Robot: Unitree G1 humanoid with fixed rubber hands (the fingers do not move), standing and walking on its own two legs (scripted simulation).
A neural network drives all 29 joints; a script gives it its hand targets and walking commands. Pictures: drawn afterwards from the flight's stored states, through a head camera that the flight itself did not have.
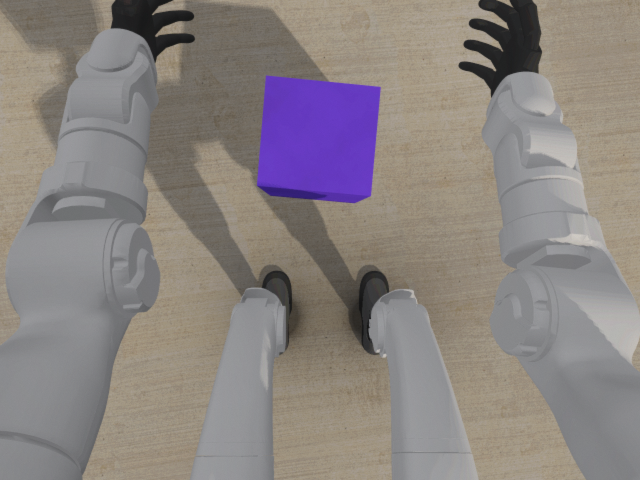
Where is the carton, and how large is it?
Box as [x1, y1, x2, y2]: [257, 76, 380, 202]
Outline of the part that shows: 266,76 257,185 270,195 346,202 355,202 369,196 371,189 380,87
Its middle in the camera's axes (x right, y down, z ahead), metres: -0.01 -0.18 +0.83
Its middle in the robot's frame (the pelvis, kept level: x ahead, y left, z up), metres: +0.52 +0.01 -0.52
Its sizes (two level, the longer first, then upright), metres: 0.210 0.200 0.250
